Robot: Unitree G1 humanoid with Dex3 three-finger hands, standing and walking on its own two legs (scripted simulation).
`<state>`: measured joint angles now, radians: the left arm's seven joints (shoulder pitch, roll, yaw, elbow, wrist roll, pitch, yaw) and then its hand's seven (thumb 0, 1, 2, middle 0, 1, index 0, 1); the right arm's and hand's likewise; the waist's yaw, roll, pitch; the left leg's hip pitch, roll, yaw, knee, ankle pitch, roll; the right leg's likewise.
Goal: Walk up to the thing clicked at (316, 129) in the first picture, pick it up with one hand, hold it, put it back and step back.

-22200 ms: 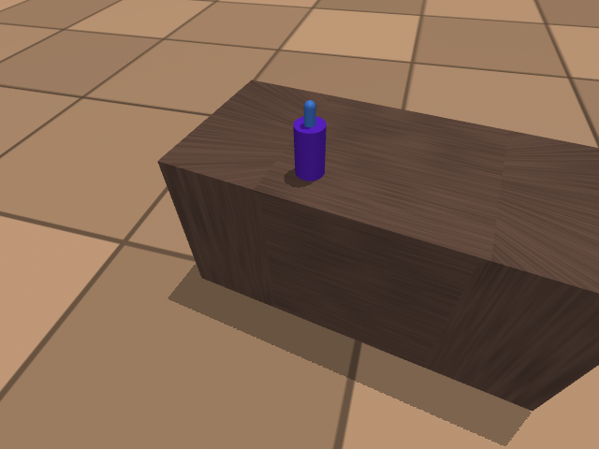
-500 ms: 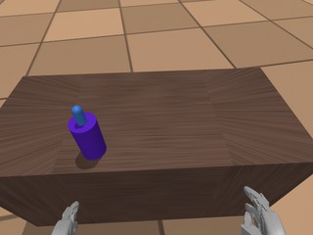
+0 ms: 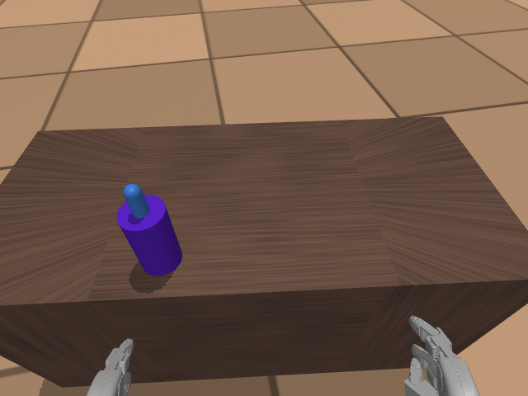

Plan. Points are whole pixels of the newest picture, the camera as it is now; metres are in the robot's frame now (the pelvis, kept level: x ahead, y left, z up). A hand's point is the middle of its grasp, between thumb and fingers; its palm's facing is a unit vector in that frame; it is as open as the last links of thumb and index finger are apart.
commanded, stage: home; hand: left
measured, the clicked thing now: (148, 227) +0.44 +0.23 +0.00
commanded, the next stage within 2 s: stand in 1.36 s
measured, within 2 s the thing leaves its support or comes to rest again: neither
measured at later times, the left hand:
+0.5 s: hand out of the picture +0.15 +0.17 -0.04, palm faces +0.06 -0.98 -0.19, open 17.6 cm
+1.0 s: hand out of the picture +0.15 +0.17 -0.04, palm faces +0.06 -0.98 -0.21, open 17.5 cm
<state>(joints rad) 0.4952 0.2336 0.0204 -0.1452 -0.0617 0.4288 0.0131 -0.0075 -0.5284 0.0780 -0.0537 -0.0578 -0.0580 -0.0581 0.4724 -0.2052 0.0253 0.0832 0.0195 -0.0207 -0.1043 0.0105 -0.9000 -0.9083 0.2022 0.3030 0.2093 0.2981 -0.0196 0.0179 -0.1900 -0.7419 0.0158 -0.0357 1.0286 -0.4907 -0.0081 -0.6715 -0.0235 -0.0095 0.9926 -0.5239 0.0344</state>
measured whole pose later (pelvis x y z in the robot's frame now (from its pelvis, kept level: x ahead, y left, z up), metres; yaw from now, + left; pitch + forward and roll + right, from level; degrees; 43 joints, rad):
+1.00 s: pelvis -0.01 -0.01 +0.00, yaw +0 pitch +10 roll -3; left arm 0.52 0.24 0.03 -0.16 -0.07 0.45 0.04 -0.01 -0.56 0.05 -0.05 -0.05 -0.05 -0.05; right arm 0.33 -0.22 0.03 0.47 0.02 -0.16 -0.16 0.01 -0.90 -0.91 0.20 0.30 0.21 0.30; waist -0.05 0.05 -0.17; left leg -0.73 0.04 -0.07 1.03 -0.47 -0.02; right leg -0.64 0.00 -0.04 0.97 -0.50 0.02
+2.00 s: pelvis -0.02 +0.00 +0.07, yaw +1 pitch -4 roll +0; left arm 0.19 0.33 0.01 1.07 0.02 -0.02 0.02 0.00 0.75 0.87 -0.20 -0.30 -0.20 -0.30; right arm 0.12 -0.32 -0.03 1.12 -0.03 0.00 0.01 0.00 -0.90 -0.90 0.20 0.30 0.21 0.30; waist 0.01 0.01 0.07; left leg -0.15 0.00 -0.02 0.41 -0.18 0.00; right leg -0.10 -0.05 -0.01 0.40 -0.23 0.04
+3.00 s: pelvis +0.00 -0.01 +0.07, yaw +0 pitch -3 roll +0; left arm 0.13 0.34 0.01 1.13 0.01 -0.01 0.01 0.01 0.90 0.90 -0.20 -0.30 -0.20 -0.30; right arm 0.10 -0.34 -0.01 1.15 -0.02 -0.01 0.00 0.00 -0.90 -0.90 0.20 0.30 0.21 0.30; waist 0.00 0.00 0.06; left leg -0.12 0.01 -0.02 0.33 -0.16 -0.01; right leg -0.07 -0.04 -0.01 0.33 -0.20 0.03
